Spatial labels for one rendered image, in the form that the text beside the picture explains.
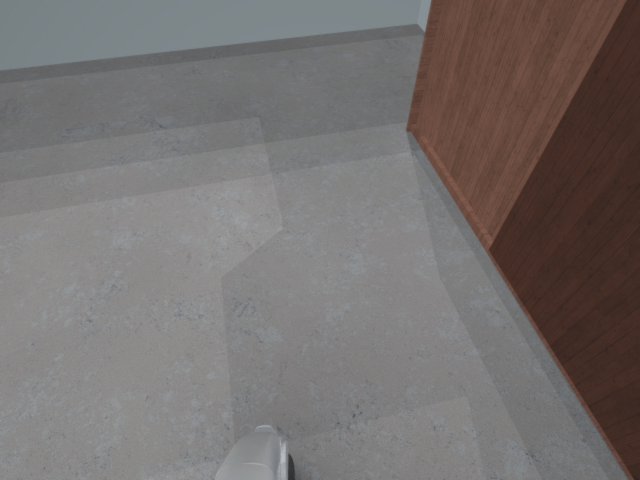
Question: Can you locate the wardrobe door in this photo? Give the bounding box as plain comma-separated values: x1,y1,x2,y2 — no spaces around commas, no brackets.
489,0,640,480
417,0,627,240

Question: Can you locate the left robot shin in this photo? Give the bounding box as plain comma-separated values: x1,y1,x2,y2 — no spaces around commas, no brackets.
255,426,277,435

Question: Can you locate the left robot thigh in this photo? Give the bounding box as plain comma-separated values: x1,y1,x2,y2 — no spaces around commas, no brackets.
215,432,288,480

